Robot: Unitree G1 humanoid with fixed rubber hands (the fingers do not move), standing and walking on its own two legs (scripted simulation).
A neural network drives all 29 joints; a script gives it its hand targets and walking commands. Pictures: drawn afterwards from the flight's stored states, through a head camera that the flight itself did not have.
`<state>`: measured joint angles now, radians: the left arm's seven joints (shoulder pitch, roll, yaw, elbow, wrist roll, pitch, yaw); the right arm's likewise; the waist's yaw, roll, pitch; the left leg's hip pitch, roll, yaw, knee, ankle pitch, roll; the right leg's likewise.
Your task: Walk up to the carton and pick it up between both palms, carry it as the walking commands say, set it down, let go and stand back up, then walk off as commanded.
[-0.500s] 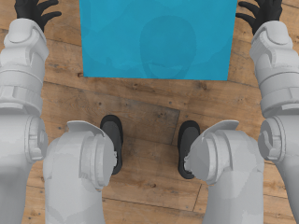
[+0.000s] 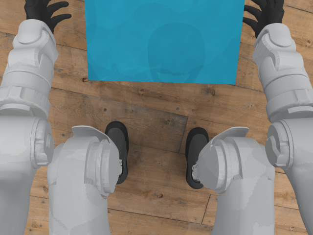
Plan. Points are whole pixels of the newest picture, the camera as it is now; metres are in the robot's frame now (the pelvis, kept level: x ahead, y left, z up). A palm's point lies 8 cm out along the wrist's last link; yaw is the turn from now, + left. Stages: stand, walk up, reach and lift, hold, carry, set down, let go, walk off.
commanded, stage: reach and lift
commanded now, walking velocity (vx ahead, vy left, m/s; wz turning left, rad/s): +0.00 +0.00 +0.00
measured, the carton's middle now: (161, 39) +0.50 +0.01 -0.26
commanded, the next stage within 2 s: none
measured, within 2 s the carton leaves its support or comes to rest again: leaves its support in 1.30 s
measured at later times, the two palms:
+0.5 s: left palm (64, 12) +0.53 +0.20 -0.17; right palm (258, 22) +0.53 -0.18 -0.17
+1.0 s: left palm (65, 12) +0.53 +0.20 -0.17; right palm (258, 20) +0.53 -0.18 -0.17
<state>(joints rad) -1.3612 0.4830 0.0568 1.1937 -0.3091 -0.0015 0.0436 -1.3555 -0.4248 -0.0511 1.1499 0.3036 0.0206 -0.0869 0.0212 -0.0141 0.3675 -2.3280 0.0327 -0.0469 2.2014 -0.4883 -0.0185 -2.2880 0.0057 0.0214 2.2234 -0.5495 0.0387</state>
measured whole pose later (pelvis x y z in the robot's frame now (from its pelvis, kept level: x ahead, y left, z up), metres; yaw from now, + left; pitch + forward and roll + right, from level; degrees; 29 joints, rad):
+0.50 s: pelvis +0.00 +0.00 +0.01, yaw +0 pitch +37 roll -1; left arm -1.45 0.40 -0.03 1.25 -0.31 -0.04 0.09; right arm -1.40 -0.38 0.03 1.20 0.36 -0.04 -0.15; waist 0.02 -0.02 0.34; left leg -2.34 0.04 -0.05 2.17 -0.48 -0.02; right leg -2.31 0.01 0.01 2.19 -0.54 0.03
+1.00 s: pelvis +0.00 +0.00 +0.00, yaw -1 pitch +37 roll -1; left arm -1.47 0.40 0.01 1.28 -0.29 -0.02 0.10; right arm -1.46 -0.38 0.02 1.27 0.35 0.00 -0.15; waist 0.02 -0.04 0.33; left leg -2.36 0.05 -0.05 2.18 -0.47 -0.02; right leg -2.33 0.02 0.02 2.19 -0.52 0.03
